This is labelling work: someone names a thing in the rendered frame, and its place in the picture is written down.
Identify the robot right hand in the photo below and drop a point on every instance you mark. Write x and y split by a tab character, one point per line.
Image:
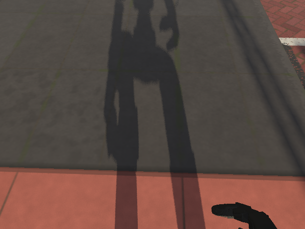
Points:
244	213

